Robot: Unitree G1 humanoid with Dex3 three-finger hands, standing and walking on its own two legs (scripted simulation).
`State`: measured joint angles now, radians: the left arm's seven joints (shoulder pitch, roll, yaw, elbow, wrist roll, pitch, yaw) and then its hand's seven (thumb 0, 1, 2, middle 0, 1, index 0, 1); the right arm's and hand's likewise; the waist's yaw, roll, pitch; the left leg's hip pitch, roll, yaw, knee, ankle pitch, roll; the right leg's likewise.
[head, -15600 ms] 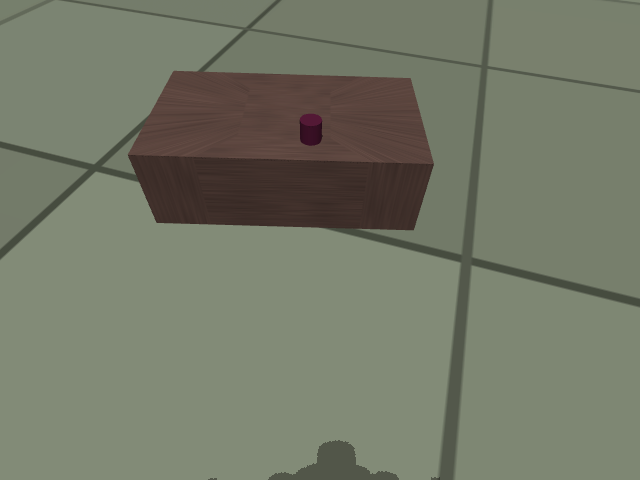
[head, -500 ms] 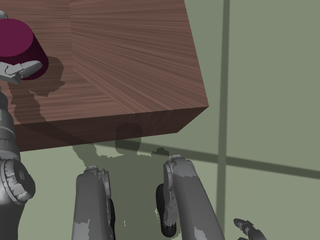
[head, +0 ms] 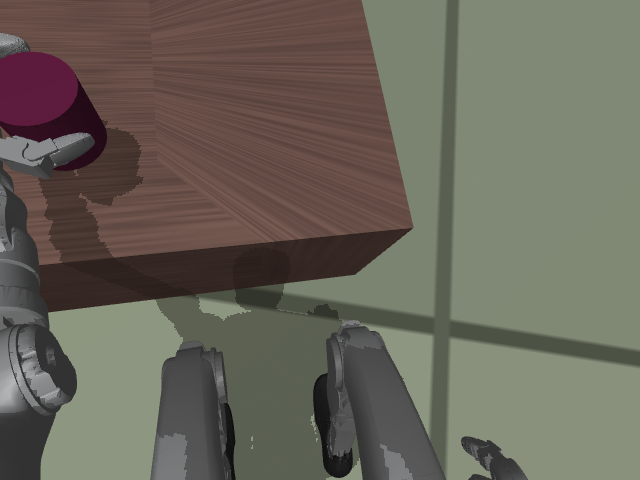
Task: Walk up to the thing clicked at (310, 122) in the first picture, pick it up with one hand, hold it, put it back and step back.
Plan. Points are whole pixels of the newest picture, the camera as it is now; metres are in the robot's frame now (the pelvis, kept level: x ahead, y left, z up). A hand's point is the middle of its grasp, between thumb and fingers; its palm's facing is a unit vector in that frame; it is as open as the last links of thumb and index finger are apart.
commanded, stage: settle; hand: left
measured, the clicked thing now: (50, 115) +0.53 +0.24 +0.00
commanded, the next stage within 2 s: lift in 0.08 s
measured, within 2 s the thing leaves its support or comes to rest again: neither
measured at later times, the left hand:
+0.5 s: hand (9, 100) +0.51 +0.25 +0.05, palm faces +0.27 -0.96 -0.02, open 11.5 cm
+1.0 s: hand out of the picture +0.44 +0.22 +0.16, palm faces +0.28 -0.96 -0.01, open 11.6 cm
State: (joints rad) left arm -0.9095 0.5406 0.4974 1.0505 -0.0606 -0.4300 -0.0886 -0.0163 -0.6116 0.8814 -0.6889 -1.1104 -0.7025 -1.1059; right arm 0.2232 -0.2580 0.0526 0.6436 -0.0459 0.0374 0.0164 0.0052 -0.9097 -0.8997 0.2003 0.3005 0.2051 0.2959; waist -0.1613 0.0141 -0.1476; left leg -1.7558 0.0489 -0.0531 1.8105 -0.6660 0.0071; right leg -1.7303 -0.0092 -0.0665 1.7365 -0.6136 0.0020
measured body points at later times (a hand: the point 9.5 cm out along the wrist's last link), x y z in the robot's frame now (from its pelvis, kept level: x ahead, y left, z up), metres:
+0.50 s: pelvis +0.01 +0.00 +0.03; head +0.20 +0.04 +0.44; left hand +0.49 +0.30 +0.05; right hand +0.08 -0.26 -0.09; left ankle +0.06 +0.12 -0.48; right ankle +0.08 -0.13 -0.48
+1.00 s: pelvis +0.03 +0.00 +0.13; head +0.15 +0.03 +0.56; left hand +0.42 +0.27 +0.16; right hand +0.14 -0.26 +0.01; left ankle +0.06 +0.12 -0.48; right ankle +0.08 -0.13 -0.48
